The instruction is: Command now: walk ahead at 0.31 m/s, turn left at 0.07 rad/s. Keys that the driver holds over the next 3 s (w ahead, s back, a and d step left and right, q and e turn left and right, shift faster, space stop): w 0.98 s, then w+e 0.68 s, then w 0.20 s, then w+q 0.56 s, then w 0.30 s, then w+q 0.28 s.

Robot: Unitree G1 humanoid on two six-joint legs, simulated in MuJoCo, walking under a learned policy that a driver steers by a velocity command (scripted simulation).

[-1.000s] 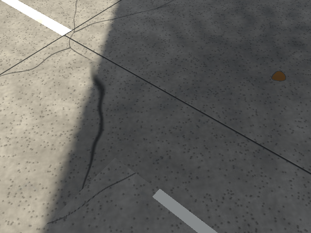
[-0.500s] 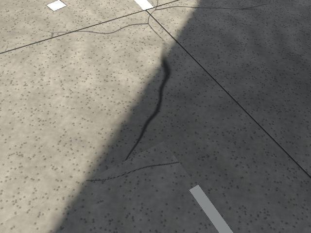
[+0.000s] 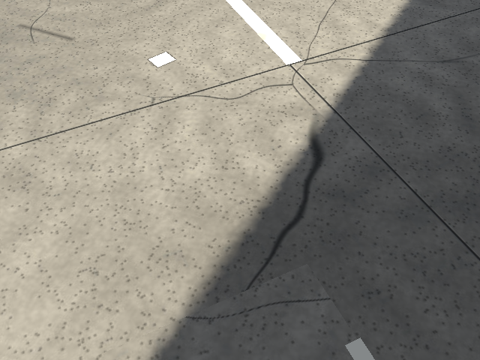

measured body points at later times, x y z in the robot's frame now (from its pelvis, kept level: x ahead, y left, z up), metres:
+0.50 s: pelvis +0.19 +0.03 -0.01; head +0.22 +0.04 +0.44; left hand +0.43 +0.25 -0.09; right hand +0.16 -0.25 -0.13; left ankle +0.04 +0.13 -0.74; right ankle +0.38 -0.11 -0.70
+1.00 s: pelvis +0.47 +0.00 +0.00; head +0.49 +0.00 +0.45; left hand +0.49 +0.28 -0.12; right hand +0.68 -0.24 -0.09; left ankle +0.66 +0.17 -0.69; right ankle +0.40 -0.09 -0.74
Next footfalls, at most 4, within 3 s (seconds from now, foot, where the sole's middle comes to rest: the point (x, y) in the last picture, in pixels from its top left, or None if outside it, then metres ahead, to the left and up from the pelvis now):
0.12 left None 0.08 0.13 -0.78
0.60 right None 0.44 -0.09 -0.78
1.12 left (216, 295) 0.72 0.15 -0.78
1.66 right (311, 236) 0.95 -0.16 -0.78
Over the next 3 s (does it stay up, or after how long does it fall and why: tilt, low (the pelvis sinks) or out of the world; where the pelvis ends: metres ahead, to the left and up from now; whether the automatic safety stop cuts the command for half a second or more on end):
stays up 1.55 -0.27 0.00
